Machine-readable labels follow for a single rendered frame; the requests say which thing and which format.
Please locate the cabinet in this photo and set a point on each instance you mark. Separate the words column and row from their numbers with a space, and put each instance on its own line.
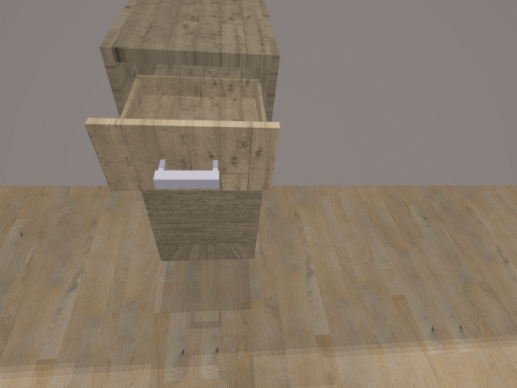
column 196, row 38

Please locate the handle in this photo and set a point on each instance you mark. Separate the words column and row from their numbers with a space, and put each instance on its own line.
column 186, row 179

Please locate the drawer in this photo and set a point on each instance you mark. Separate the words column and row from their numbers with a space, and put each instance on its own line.
column 189, row 122

